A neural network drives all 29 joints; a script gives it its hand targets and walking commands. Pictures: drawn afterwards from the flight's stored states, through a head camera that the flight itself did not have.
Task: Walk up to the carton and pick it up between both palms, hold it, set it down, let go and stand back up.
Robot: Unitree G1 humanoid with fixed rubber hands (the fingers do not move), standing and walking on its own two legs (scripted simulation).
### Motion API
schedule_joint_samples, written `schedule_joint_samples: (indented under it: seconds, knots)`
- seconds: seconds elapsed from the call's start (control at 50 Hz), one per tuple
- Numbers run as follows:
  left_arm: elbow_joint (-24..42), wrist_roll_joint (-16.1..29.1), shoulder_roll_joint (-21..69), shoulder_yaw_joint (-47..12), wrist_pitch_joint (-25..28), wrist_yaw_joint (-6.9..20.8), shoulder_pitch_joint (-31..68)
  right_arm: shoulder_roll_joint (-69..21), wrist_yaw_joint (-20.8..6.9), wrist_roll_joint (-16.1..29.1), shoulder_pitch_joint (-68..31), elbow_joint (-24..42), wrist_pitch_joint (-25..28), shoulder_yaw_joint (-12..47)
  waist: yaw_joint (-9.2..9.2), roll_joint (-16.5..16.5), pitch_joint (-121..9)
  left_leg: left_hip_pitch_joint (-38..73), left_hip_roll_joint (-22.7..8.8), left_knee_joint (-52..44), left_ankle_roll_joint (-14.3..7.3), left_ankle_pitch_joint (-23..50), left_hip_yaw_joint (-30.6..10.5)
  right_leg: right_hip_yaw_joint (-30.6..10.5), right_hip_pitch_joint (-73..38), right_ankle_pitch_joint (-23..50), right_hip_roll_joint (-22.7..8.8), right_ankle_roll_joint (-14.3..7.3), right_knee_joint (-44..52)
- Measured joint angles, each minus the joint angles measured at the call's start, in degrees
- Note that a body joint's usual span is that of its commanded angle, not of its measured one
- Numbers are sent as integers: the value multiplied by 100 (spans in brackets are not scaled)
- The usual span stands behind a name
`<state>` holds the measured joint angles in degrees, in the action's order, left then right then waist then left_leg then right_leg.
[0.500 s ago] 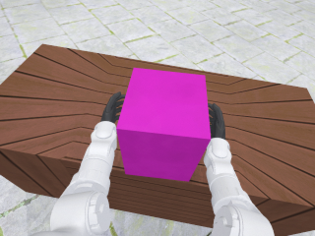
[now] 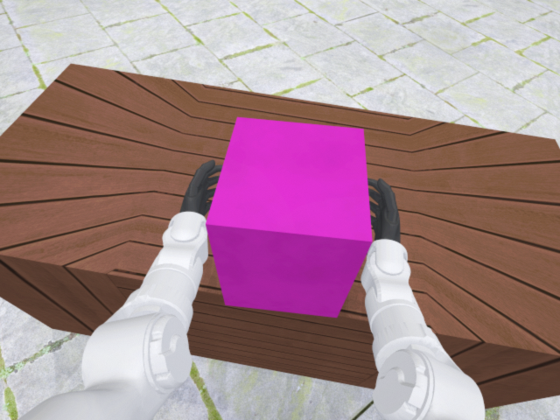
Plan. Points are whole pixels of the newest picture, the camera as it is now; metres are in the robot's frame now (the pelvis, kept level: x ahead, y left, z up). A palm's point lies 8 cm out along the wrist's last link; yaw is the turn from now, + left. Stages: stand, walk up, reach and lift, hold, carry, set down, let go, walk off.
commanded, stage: set down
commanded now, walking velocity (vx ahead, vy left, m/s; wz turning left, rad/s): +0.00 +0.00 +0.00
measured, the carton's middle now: (289, 222) +0.43 +0.01 +0.00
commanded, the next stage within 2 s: none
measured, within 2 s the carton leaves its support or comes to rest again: rests again in 0.42 s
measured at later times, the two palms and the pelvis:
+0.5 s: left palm (203, 209) +0.43 +0.15 +0.01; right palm (379, 234) +0.41 -0.13 +0.01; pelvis +0.01 +0.00 +0.00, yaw +0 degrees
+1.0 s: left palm (202, 211) +0.43 +0.16 +0.00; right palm (378, 237) +0.41 -0.13 +0.01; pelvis +0.01 +0.00 -0.01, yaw +1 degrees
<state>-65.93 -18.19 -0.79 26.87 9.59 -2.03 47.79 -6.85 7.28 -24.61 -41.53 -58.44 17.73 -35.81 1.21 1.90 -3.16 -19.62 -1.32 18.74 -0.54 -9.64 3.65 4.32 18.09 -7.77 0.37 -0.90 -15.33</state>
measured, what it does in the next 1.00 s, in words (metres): stands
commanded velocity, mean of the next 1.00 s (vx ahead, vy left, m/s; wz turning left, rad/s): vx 0.00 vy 0.00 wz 0.00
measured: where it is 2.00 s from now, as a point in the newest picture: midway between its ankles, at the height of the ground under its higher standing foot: outside the picture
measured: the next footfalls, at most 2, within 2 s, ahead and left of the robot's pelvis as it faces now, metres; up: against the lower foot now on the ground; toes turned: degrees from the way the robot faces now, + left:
none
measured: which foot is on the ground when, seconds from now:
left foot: down 0.00-1.00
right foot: down 0.00-1.00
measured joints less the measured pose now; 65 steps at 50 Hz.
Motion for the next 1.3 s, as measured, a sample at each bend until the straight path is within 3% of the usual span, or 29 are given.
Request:
schedule_joint_samples:
  seconds: [0.32,0.48,0.68,1.3]
  knots:
    - [-329,-232,-33,277,276,-28,230,-65,-97,-477,-188,-65,93,-555,-59,-33,-92,-383,27,140,-50,-82,37,2,374,-73,-48,50,-129]
    - [-316,-220,29,219,509,-87,146,-19,-144,-529,-90,-141,354,-563,-68,-73,-181,-674,-19,282,-27,-176,26,41,605,-118,-16,36,-160]
    - [-534,-167,-72,292,877,-78,206,28,-14,-441,-166,-273,546,-360,-109,-110,-188,-827,-51,323,6,-164,6,109,767,-163,1,-9,-263]
    - [-376,-680,-14,662,952,-16,273,-127,-174,-740,-285,-165,587,-912,-147,-23,-147,-999,-49,365,-28,-99,54,96,921,-81,-17,8,-272]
